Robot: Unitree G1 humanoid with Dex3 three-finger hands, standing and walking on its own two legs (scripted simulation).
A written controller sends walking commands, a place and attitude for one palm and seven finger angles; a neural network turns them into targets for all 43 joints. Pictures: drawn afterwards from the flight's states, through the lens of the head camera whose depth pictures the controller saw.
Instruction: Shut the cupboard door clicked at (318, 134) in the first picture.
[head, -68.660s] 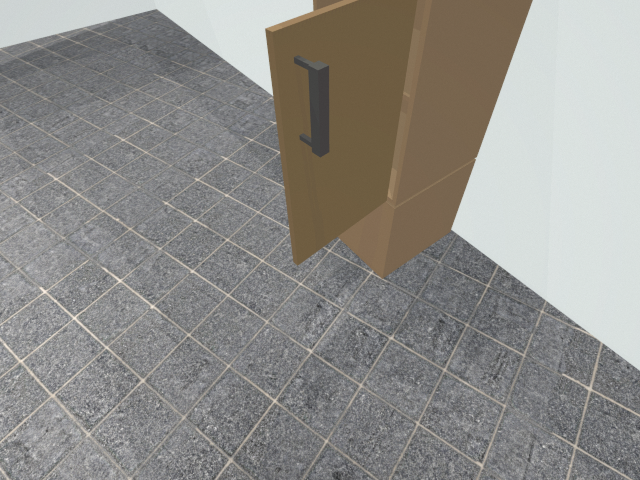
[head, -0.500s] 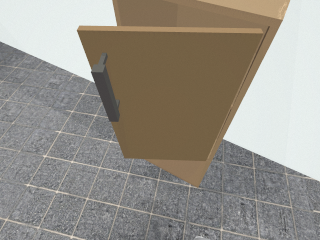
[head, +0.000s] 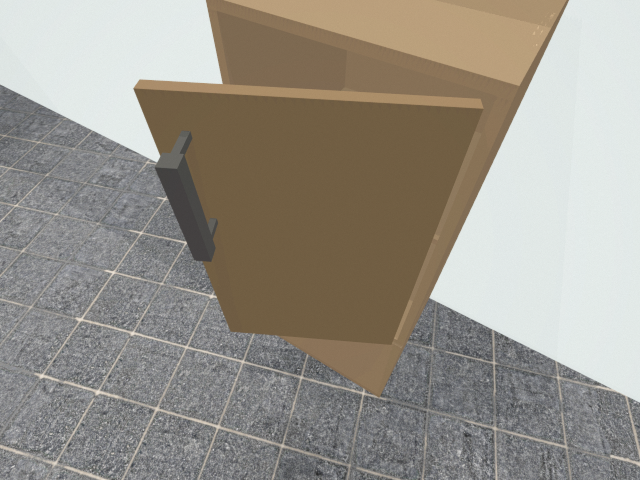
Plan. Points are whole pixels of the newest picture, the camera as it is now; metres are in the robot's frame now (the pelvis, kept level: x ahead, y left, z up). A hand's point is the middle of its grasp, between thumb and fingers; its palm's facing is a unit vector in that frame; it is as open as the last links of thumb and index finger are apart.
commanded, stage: come to a stop and stand still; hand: left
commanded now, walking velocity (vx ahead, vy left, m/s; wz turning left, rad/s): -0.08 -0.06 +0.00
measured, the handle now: (195, 200) +0.40 +0.20 +0.12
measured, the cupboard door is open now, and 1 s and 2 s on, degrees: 27 27 27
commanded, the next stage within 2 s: look again from close up in 1.30 s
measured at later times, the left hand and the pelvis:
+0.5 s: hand out of the picture +0.02 +0.19 -0.17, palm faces +0.02 -0.98 -0.21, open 7.3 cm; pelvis -0.03 +0.00 +0.00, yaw +1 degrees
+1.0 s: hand out of the picture -0.01 +0.18 -0.18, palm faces +0.03 -0.99 -0.14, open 7.3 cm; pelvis +0.00 +0.02 +0.00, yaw +0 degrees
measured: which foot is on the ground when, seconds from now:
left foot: down 0.00-1.00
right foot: down 0.00-1.00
